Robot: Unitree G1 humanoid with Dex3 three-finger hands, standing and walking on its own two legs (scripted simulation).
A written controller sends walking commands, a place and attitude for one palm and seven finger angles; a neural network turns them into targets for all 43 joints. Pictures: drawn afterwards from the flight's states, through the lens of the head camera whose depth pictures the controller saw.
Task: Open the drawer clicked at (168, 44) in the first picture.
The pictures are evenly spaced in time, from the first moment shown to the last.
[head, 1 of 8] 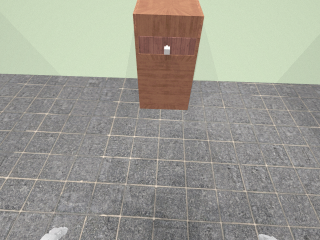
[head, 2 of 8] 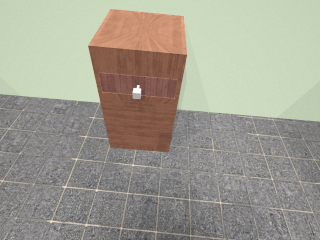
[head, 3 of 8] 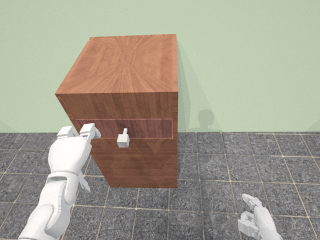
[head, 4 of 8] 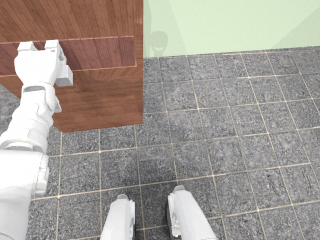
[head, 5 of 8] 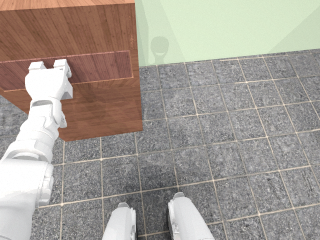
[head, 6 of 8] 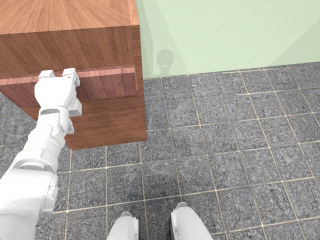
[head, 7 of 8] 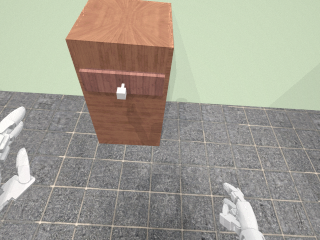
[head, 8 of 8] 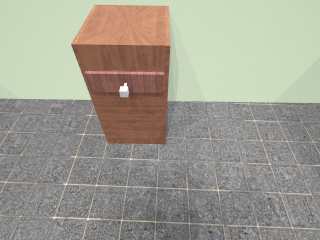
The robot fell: no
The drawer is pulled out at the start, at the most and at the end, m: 0.00 0.03 0.02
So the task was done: no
